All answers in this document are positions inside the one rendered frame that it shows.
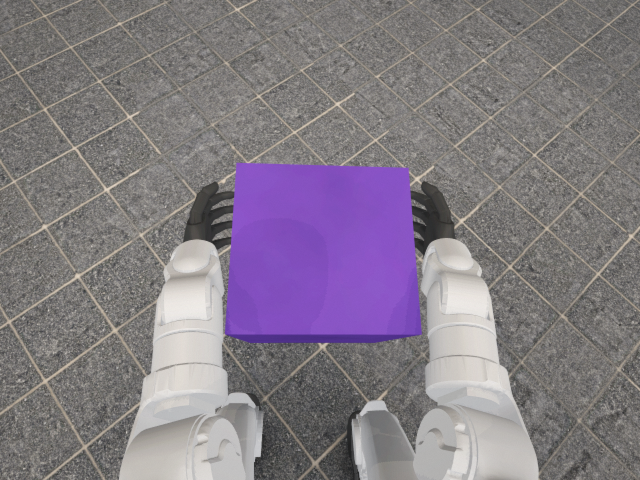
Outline right robot upper arm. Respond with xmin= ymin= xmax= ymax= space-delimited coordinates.
xmin=413 ymin=403 xmax=538 ymax=480

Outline right robot forearm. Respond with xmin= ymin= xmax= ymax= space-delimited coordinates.
xmin=421 ymin=238 xmax=539 ymax=476

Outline right robot hand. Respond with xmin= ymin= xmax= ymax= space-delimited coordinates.
xmin=410 ymin=181 xmax=456 ymax=257

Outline right robot shin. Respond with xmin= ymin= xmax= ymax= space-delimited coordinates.
xmin=357 ymin=400 xmax=399 ymax=480

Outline robot left thigh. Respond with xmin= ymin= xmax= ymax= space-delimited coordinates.
xmin=217 ymin=403 xmax=264 ymax=480

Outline left robot forearm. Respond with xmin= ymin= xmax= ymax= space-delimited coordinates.
xmin=119 ymin=240 xmax=228 ymax=480

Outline left robot upper arm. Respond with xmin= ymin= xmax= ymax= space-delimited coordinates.
xmin=120 ymin=413 xmax=246 ymax=480

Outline carton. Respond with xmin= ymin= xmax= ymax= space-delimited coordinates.
xmin=225 ymin=163 xmax=422 ymax=343

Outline left robot hand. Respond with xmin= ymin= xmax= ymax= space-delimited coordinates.
xmin=183 ymin=182 xmax=234 ymax=249

